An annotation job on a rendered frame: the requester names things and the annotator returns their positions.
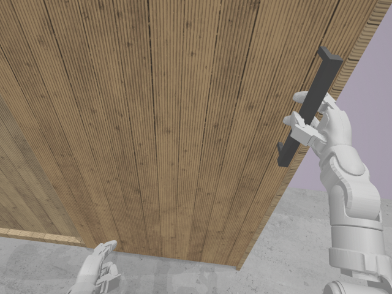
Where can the handle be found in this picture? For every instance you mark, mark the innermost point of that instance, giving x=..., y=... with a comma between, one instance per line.
x=318, y=90

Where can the right robot forearm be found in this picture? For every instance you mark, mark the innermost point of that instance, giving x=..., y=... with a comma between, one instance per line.
x=355, y=216

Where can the left robot forearm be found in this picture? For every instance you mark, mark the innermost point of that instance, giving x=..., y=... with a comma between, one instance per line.
x=83, y=288

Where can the robot left hand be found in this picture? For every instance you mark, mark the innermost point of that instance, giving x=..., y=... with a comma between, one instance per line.
x=104, y=276

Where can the right robot upper arm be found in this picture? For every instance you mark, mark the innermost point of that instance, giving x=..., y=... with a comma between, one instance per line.
x=339, y=287

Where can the wardrobe door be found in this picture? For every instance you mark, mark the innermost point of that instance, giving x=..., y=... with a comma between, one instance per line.
x=157, y=121
x=28, y=200

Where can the robot right hand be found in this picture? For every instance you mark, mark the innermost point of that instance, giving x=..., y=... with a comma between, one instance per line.
x=333, y=129

